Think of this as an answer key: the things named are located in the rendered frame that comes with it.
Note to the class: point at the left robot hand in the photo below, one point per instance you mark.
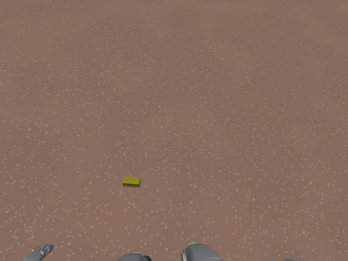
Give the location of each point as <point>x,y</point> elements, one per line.
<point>39,252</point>

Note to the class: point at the small box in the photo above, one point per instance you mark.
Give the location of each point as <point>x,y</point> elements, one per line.
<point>131,181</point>

